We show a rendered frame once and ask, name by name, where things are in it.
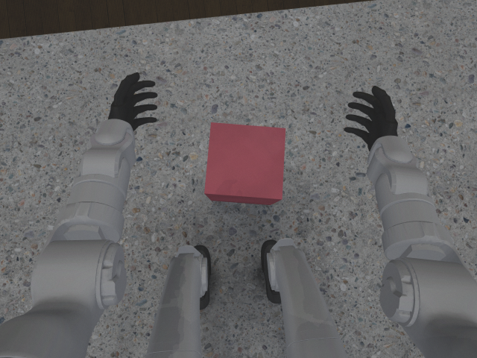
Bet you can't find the carton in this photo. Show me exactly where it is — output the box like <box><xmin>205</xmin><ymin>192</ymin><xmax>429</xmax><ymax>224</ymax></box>
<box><xmin>204</xmin><ymin>122</ymin><xmax>285</xmax><ymax>205</ymax></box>

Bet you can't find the robot right upper arm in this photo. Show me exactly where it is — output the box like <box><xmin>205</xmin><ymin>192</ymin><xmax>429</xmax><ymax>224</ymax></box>
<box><xmin>379</xmin><ymin>257</ymin><xmax>477</xmax><ymax>358</ymax></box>

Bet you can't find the right robot foot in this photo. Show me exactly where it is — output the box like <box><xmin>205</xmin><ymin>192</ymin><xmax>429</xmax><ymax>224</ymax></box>
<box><xmin>261</xmin><ymin>239</ymin><xmax>281</xmax><ymax>304</ymax></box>

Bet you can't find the robot left forearm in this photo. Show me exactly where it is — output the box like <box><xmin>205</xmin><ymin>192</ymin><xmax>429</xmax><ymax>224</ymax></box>
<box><xmin>31</xmin><ymin>119</ymin><xmax>136</xmax><ymax>303</ymax></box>

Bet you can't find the robot left hand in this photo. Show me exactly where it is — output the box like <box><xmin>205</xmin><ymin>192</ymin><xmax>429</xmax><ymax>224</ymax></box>
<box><xmin>108</xmin><ymin>72</ymin><xmax>157</xmax><ymax>131</ymax></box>

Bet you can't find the robot left upper arm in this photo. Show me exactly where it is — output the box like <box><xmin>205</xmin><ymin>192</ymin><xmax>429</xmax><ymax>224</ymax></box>
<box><xmin>0</xmin><ymin>239</ymin><xmax>127</xmax><ymax>358</ymax></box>

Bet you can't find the left robot thigh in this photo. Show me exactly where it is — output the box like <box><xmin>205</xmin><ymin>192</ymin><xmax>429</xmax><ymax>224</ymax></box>
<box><xmin>145</xmin><ymin>253</ymin><xmax>208</xmax><ymax>358</ymax></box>

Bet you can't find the robot right hand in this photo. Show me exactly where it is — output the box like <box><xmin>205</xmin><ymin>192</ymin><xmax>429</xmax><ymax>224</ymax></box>
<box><xmin>344</xmin><ymin>86</ymin><xmax>398</xmax><ymax>151</ymax></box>

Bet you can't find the robot right forearm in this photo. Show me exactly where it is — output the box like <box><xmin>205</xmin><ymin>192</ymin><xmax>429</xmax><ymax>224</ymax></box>
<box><xmin>367</xmin><ymin>136</ymin><xmax>477</xmax><ymax>286</ymax></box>

